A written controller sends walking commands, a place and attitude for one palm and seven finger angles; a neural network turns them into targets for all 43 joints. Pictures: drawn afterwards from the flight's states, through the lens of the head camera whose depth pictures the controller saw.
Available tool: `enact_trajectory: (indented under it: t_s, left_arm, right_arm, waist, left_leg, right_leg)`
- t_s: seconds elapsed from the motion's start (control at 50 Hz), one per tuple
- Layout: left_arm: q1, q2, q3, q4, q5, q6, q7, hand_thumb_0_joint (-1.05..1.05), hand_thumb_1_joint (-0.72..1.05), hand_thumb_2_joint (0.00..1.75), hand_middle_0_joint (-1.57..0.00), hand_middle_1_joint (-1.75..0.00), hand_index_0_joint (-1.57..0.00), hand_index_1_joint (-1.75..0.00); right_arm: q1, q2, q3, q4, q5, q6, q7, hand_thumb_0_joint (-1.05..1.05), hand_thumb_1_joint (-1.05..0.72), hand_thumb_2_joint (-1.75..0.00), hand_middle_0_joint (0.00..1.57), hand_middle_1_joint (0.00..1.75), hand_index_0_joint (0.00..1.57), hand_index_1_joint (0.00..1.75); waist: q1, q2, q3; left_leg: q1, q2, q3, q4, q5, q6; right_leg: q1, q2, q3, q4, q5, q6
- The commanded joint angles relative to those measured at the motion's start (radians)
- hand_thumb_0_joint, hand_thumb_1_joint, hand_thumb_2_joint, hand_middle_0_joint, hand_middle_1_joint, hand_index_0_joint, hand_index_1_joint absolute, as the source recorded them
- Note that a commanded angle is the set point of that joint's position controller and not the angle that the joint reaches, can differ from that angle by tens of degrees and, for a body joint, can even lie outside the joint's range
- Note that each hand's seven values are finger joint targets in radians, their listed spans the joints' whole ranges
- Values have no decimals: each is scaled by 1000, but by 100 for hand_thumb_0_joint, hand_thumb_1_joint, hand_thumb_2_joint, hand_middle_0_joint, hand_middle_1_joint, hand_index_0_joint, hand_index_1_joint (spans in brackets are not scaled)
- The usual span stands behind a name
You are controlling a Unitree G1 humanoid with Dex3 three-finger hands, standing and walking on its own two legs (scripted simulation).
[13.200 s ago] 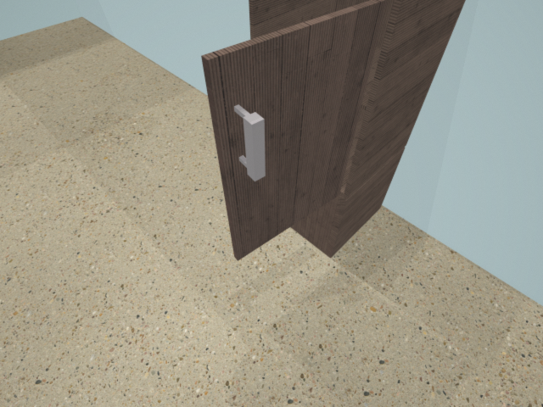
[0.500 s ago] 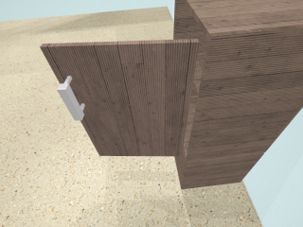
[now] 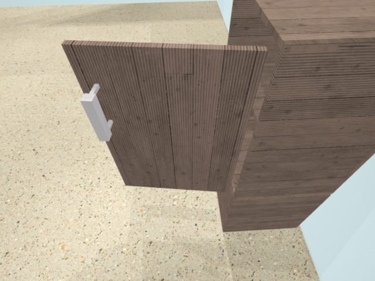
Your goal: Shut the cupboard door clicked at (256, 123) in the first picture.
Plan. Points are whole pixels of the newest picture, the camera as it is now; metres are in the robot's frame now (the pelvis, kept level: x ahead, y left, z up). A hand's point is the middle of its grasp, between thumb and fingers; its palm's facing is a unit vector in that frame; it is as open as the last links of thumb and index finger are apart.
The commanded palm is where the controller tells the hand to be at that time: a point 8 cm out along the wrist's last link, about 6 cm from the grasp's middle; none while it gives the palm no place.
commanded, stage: come to a stop and stand still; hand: left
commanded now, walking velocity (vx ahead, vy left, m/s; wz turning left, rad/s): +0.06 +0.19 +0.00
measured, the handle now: (100, 113) +0.47 +0.26 +0.09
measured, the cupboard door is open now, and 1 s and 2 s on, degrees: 82 82 82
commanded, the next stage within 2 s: look again from close up in 0.98 s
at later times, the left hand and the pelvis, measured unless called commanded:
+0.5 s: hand out of the picture +0.03 +0.20 -0.17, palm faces +0.00 -0.98 -0.22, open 7.3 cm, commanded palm none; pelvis +0.02 +0.02 +0.00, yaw -1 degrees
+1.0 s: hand out of the picture +0.00 +0.18 -0.17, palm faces +0.00 -0.98 -0.20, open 7.3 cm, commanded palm none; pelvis +0.00 +0.01 +0.00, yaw -1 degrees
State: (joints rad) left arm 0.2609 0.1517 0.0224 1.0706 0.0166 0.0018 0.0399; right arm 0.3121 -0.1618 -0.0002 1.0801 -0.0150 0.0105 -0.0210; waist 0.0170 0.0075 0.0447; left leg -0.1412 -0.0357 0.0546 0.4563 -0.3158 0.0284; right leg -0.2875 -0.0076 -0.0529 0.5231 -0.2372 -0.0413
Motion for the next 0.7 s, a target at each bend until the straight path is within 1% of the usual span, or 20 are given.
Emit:
enact_trajectory:
  t_s: [0.0, 0.04, 0.06, 0.08, 0.1, 0.14, 0.18, 0.22, 0.28, 0.32, 0.4, 0.48, 0.5, 0.54, 0.58, 0.6, 0.62, 0.64, 0.66, 0.68]
  left_arm:
    - [17, 154, 45, -73, 2, -2, 10, 0, 90, 90, -20, -30, -20, -30]
    - [21, 134, 41, -82, 2, 3, 9, 0, 90, 90, -20, -30, -20, -30]
    - [20, 120, 36, -82, 3, 5, 8, 0, 90, 90, -20, -30, -20, -30]
    - [14, 105, 26, -80, 2, 7, 5, 0, 90, 90, -20, -30, -20, -30]
    - [11, 88, 18, -77, 2, 7, 6, 0, 90, 90, -20, -30, -20, -30]
    - [17, 74, 8, -65, 0, 7, 4, 0, 90, 90, -20, -30, -20, -30]
    - [19, 74, 1, -51, -2, 3, 1, 0, 90, 90, -20, -30, -20, -30]
    - [31, 73, -4, -38, -5, -3, 1, 0, 90, 90, -20, -30, -20, -30]
    - [35, 78, -7, -22, -9, -7, 1, 0, 90, 90, -20, -30, -20, -30]
    - [37, 79, -7, -16, -10, -8, 3, 0, 90, 90, -20, -30, -20, -30]
    - [48, 77, -7, -4, -10, -10, 3, 0, 90, 90, -20, -30, -20, -30]
    - [53, 78, -10, 4, -10, -12, 2, 0, 90, 90, -20, -30, -20, -30]
    - [53, 77, -10, 7, -10, -13, 3, 0, 90, 90, -20, -30, -20, -30]
    - [59, 77, -12, 9, -10, -15, 3, 0, 90, 90, -20, -30, -20, -30]
    - [64, 75, -13, 11, -10, -17, 3, 0, 90, 90, -20, -30, -20, -30]
    - [164, 120, -10, 60, 1, -50, 42, 0, 90, 90, -20, -30, -20, -30]
    - [159, 139, -1, 23, -9, -57, 39, 0, 90, 90, -20, -30, -20, -30]
    - [104, 111, -18, 11, -12, -56, 31, 0, 90, 90, -20, -30, -20, -30]
    - [82, 94, -26, -3, -12, -52, 22, 0, 90, 90, -20, -30, -20, -30]
    - [73, 97, -25, -8, -14, -50, 13, 0, 90, 90, -20, -30, -20, -30]
  right_arm:
    - [108, -77, -15, -38, -5, -12, -1, 0, -90, -90, 20, 30, 20, 30]
    - [84, -102, -19, -63, -6, -13, -3, 0, -90, -90, 20, 30, 20, 30]
    - [75, -103, -19, -71, -5, -16, -6, 0, -90, -90, 20, 30, 20, 30]
    - [69, -101, -16, -73, -4, -20, -9, 0, -90, -90, 20, 30, 20, 30]
    - [67, -104, -15, -71, -4, -24, -12, 0, -90, -90, 20, 30, 20, 30]
    - [66, -105, -11, -63, -4, -32, -17, 0, -90, -90, 20, 30, 20, 30]
    - [67, -101, -8, -50, -3, -40, -21, 0, -90, -90, 20, 30, 20, 30]
    - [65, -100, -5, -37, -2, -46, -23, 0, -90, -90, 20, 30, 20, 30]
    - [67, -88, -1, -13, 1, -50, -27, 0, -90, -90, 20, 30, 20, 30]
    - [67, -90, 2, -3, 2, -51, -28, 0, -90, -90, 20, 30, 20, 30]
    - [64, -84, 4, 12, 3, -53, -29, 0, -90, -90, 20, 30, 20, 30]
    - [69, -73, 7, 22, 4, -51, -29, 0, -90, -90, 20, 30, 20, 30]
    - [68, -76, 8, 24, 4, -52, -29, 0, -90, -90, 20, 30, 20, 30]
    - [73, -73, 8, 29, 5, -51, -29, 0, -90, -90, 20, 30, 20, 30]
    - [74, -64, 8, 35, 6, -50, -28, 0, -90, -90, 20, 30, 20, 30]
    - [-27, -122, -8, -31, 22, -61, -16, 0, -90, -90, 20, 30, 20, 30]
    - [55, -100, -8, -68, 12, -57, -14, 0, -90, -90, 20, 30, 20, 30]
    - [55, -66, -3, -59, 13, -52, -14, 0, -90, -90, 20, 30, 20, 30]
    - [82, -52, 1, -54, 9, -50, -14, 0, -90, -90, 20, 30, 20, 30]
    - [97, -52, 4, -45, 0, -52, -15, 0, -90, -90, 20, 30, 20, 30]
  waist:
    - [-7, 10, 0]
    - [5, 59, -9]
    - [8, 66, -13]
    - [9, 66, -12]
    - [7, 48, 8]
    - [5, 27, 17]
    - [1, 25, 23]
    - [-3, -2, 30]
    - [-10, -16, 34]
    - [-12, -3, 27]
    - [-11, 12, 20]
    - [-13, -9, 14]
    - [-12, -1, 22]
    - [-14, 1, 11]
    - [-14, -12, 19]
    - [28, -137, -57]
    - [-15, -98, -173]
    - [-39, -43, -136]
    - [-46, 56, -101]
    - [-39, 157, -88]
  left_leg:
    - [-80, 103, -70, -85, 103, 3]
    - [-86, 147, -119, -89, 217, 29]
    - [-84, 163, -136, -96, 275, 41]
    - [-75, 179, -154, -113, 326, 52]
    - [-79, 188, -172, -121, 362, 57]
    - [-59, 188, -176, -130, 398, 55]
    - [-32, 183, -167, -140, 432, 49]
    - [-17, 169, -147, -132, 449, 38]
    - [9, 161, -125, -142, 471, 25]
    - [26, 156, -114, -146, 472, 18]
    - [41, 152, -105, -152, 457, 19]
    - [46, 149, -101, -156, 418, 21]
    - [41, 147, -98, -155, 409, 19]
    - [54, 147, -97, -156, 406, 17]
    - [48, 145, -95, -156, 374, 19]
    - [-13, 179, -63, 83, 620, -5]
    - [-40, 107, -84, 53, 282, -11]
    - [-57, 106, -83, -16, 103, -13]
    - [-46, 112, -97, -49, 172, -8]
    - [-32, 127, -92, -47, 312, -2]
  right_leg:
    - [27, -180, 192, -71, 15, -66]
    - [33, -134, 128, 5, 43, -45]
    - [38, -109, 101, 26, 45, -32]
    - [42, -84, 77, 35, 33, -19]
    - [44, -71, 66, 38, 17, -12]
    - [55, -60, 68, 23, 19, -5]
    - [65, -57, 75, 1, 52, -3]
    - [85, -68, 89, -23, 113, -4]
    - [101, -77, 103, -44, 193, -6]
    - [111, -84, 106, -50, 205, -6]
    - [125, -88, 107, -64, 215, -6]
    - [138, -92, 110, -78, 240, -9]
    - [136, -98, 109, -80, 247, -10]
    - [139, -100, 112, -83, 256, -12]
    - [140, -100, 115, -95, 261, -14]
    - [190, -134, 102, -50, 698, 18]
    - [291, -179, 167, -19, 678, -17]
    - [227, -196, 171, -23, 566, -32]
    - [176, -162, 147, -14, 454, -34]
    - [154, -127, 133, -2, 385, -41]
